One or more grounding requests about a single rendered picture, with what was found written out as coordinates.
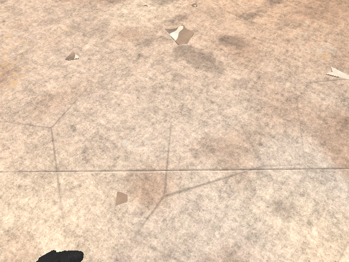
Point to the left robot hand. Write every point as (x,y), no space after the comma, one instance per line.
(64,256)

